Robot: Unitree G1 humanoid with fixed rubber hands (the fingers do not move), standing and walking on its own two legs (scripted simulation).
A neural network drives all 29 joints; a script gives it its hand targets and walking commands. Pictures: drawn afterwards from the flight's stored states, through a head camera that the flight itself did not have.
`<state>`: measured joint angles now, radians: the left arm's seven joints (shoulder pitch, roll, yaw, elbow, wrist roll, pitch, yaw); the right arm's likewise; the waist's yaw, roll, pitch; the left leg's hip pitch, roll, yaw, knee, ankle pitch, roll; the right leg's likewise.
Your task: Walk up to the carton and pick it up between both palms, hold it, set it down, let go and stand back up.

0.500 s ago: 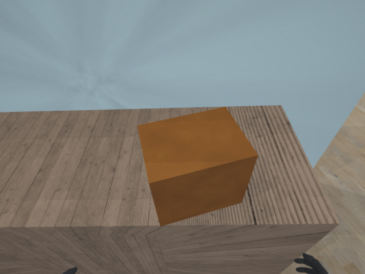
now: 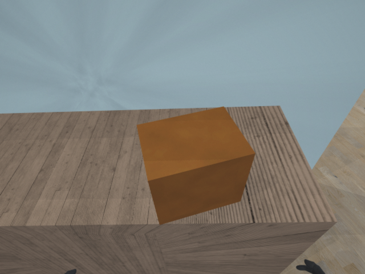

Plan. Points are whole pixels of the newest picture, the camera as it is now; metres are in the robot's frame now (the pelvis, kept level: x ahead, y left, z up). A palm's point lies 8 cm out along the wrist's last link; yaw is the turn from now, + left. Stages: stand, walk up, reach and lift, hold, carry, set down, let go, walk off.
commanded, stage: stand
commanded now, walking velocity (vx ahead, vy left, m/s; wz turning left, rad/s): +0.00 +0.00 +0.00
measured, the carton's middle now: (191, 165) +0.39 +0.00 +0.01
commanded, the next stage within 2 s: walk up in 0.46 s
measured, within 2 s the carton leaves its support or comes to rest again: neither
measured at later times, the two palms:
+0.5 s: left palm out of the picture +0.10 +0.30 -0.09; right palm out of the picture +0.12 -0.28 -0.10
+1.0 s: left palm out of the picture +0.12 +0.29 -0.09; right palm out of the picture +0.13 -0.30 -0.10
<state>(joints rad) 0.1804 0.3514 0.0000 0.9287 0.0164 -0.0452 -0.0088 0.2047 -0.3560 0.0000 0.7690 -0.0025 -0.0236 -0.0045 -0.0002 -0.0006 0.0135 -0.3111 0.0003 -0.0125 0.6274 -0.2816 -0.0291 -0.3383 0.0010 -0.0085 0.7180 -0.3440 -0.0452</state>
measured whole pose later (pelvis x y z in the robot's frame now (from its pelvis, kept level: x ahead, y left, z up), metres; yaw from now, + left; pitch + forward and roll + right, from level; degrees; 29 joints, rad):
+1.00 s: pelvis +0.02 +0.00 +0.00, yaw +0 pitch -1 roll +2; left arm 0.15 0.35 0.00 0.93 0.02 -0.02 -0.03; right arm 0.20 -0.39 0.00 0.80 0.00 -0.04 -0.01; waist 0.00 0.00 0.03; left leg -0.31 0.00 -0.01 0.62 -0.30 -0.03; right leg -0.34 0.00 -0.01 0.71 -0.37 -0.05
